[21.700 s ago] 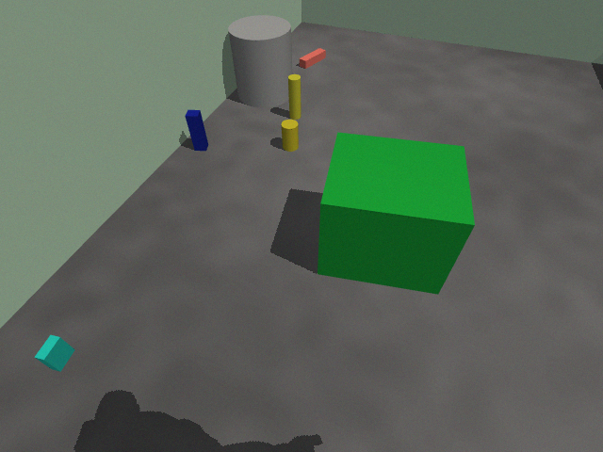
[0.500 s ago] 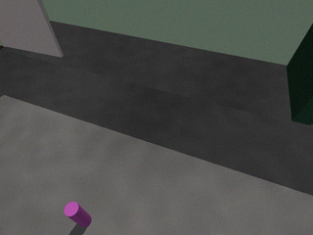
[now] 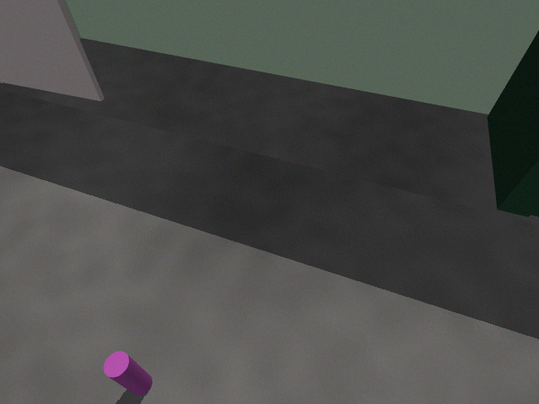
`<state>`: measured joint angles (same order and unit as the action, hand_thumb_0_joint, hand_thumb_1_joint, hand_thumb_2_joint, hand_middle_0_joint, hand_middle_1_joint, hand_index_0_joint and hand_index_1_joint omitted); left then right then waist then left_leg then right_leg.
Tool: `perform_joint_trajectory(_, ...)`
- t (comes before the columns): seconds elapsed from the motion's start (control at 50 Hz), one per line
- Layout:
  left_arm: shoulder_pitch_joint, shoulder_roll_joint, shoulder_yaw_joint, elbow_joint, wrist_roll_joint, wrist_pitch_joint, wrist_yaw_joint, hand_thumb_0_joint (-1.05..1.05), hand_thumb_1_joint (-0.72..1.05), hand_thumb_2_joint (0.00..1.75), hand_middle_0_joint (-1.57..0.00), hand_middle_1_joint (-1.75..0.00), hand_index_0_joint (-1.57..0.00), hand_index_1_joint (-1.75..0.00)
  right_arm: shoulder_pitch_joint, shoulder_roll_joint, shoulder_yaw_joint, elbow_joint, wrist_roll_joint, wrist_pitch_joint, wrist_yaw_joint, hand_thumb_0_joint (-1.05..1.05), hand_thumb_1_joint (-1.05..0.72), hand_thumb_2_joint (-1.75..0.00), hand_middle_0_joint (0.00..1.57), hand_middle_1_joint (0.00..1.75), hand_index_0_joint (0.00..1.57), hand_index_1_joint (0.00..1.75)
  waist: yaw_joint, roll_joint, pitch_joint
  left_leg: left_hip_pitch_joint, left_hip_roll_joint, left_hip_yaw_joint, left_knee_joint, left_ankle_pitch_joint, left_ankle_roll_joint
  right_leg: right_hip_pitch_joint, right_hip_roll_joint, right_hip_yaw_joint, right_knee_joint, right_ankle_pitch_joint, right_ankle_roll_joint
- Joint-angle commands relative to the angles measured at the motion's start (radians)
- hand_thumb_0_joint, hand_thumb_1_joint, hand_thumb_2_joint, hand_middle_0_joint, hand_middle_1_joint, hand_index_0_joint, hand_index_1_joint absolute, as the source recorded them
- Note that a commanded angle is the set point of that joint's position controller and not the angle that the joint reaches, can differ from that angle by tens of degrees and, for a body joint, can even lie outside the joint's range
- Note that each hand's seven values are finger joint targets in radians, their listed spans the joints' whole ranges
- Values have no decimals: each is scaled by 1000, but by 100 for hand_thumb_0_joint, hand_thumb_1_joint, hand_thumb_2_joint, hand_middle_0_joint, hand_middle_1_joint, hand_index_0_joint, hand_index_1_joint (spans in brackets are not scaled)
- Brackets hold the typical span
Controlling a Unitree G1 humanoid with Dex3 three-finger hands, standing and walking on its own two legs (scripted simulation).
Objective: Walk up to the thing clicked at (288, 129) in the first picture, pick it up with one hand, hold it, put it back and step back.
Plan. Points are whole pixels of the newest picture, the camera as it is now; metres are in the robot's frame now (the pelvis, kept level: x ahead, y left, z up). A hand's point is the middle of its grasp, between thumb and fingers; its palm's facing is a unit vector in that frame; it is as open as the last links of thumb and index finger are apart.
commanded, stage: stand
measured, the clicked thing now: out of the picture -1.11 +1.47 -0.71
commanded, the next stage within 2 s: walk up in 1.66 s
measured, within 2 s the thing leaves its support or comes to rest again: neither
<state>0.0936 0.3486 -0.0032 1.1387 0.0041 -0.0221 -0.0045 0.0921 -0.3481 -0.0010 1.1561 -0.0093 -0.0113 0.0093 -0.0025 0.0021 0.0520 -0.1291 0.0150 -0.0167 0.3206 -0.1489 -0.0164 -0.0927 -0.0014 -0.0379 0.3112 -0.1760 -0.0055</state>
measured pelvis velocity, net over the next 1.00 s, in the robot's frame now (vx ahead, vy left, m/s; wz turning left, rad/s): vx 0.00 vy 0.00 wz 0.00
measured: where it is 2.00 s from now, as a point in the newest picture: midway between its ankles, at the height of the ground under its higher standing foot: outside the picture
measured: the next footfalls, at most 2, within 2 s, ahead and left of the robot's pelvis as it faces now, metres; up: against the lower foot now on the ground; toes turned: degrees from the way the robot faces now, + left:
left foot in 1.94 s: +0.18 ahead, +0.16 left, +0.00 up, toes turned +3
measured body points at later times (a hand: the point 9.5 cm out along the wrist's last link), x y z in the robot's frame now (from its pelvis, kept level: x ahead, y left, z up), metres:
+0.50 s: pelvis +0.00 +0.00 +0.00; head +0.00 +0.00 +0.45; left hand +0.08 +0.30 -0.13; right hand +0.08 -0.30 -0.13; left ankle +0.02 +0.13 -0.75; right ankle +0.00 -0.11 -0.75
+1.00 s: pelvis +0.00 +0.00 +0.00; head +0.01 +0.00 +0.45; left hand +0.07 +0.30 -0.13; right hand +0.07 -0.30 -0.13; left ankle +0.02 +0.13 -0.75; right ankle +0.00 -0.11 -0.75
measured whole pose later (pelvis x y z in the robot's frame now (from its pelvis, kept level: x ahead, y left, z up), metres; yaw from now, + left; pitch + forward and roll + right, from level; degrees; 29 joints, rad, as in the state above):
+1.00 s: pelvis +0.00 +0.00 +0.00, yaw +0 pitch -2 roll +0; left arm 0.13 0.35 0.00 1.13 0.01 -0.01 -0.01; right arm 0.11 -0.35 0.01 1.14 -0.01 -0.01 0.01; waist 0.00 0.00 0.06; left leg -0.12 0.01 -0.01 0.32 -0.16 -0.01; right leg -0.09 0.00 -0.03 0.31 -0.18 0.00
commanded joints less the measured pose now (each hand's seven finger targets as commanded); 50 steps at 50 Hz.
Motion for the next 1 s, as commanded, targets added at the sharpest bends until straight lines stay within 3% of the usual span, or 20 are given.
perform_joint_trajectory(0.0,-46,219,43,-64,3,-17,13,0,90,90,-20,-30,-20,-30,-47,-208,-36,-60,2,-18,-13,0,-90,-90,20,30,20,30,-4,-3,-86,19,112,-96,-39,106,30,4,-140,116,-65,94,-9)
perform_joint_trajectory(0.22,-39,219,43,-68,2,-17,13,0,90,90,-20,-30,-20,-30,-46,-211,-34,-65,2,-21,-15,0,-90,-90,20,30,20,30,-2,-2,-97,35,116,-91,-41,159,26,23,-140,109,-58,146,-9)
perform_joint_trajectory(0.3,-40,217,43,-66,4,-11,12,0,90,90,-20,-30,-20,-30,-44,-214,-35,-64,2,-17,-16,0,-90,-90,20,30,20,30,-3,-6,-53,14,109,-93,-55,63,27,-17,-134,113,-78,28,-11)
perform_joint_trajectory(0.48,-28,223,44,-68,4,-16,11,0,90,90,-20,-30,-20,-30,-37,-210,-32,-68,2,-21,-14,0,-90,-90,20,30,20,30,-4,-3,-84,28,114,-93,-51,122,32,11,-137,110,-61,111,-10)
perform_joint_trajectory(0.58,-26,217,43,-67,4,-9,10,0,90,90,-20,-30,-20,-30,-39,-220,-34,-67,2,-18,-16,0,-90,-90,20,30,20,30,1,10,-51,13,110,-95,-63,52,30,-23,-131,113,-72,12,-14)
perform_joint_trajectory(0.66,-14,221,42,-66,5,-11,9,0,90,90,-20,-30,-20,-30,-31,-214,-32,-67,1,-18,-14,0,-90,-90,20,30,20,30,3,-4,-50,7,107,-96,-61,39,31,-26,-132,117,-79,-6,-14)
perform_joint_trajectory(0.74,-14,220,42,-68,6,-10,9,0,90,90,-20,-30,-20,-30,-30,-218,-33,-66,1,-19,-15,0,-90,-90,20,30,20,30,1,7,-67,16,110,-96,-55,56,33,-11,-136,119,-70,41,-17)
perform_joint_trajectory(0.86,-4,215,39,-69,4,-11,9,0,90,90,-20,-30,-20,-30,-31,-221,-34,-65,2,-18,-15,0,-90,-90,20,30,20,30,3,4,-57,21,108,-96,-51,52,34,-25,-132,119,-77,19,-15)
perform_joint_trajectory(0.98,-14,223,43,-72,4,-10,10,0,90,90,-20,-30,-20,-30,-15,-215,-28,-68,1,-19,-17,0,-90,-90,20,30,20,30,-2,10,-80,17,111,-93,-53,114,32,12,-136,116,-52,101,-15)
